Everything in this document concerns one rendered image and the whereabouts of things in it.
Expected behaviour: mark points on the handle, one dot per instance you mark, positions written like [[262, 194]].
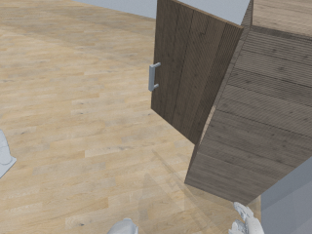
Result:
[[151, 76]]

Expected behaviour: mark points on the cupboard door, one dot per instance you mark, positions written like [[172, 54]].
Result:
[[194, 48]]

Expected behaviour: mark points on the left robot hand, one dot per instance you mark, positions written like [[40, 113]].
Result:
[[6, 160]]

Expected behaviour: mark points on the left robot thigh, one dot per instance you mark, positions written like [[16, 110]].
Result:
[[123, 227]]

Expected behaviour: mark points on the right robot hand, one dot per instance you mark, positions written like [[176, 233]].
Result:
[[251, 225]]

